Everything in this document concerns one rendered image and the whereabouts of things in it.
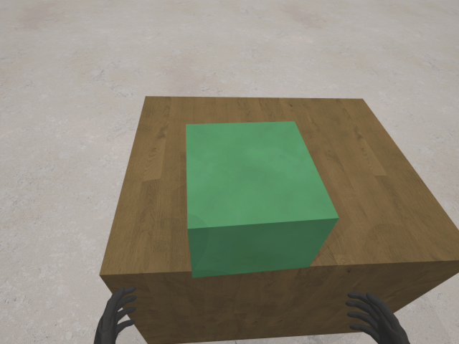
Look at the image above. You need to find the carton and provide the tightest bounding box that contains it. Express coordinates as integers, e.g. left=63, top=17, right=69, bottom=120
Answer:
left=186, top=121, right=339, bottom=278

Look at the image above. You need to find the robot right hand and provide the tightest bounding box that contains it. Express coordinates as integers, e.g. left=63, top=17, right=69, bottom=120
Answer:
left=346, top=292, right=410, bottom=344

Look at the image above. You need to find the pedestal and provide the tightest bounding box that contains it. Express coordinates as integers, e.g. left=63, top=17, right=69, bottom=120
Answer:
left=99, top=96, right=459, bottom=344

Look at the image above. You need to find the robot left hand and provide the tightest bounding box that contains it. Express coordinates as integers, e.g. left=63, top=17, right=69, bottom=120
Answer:
left=94, top=287, right=137, bottom=344

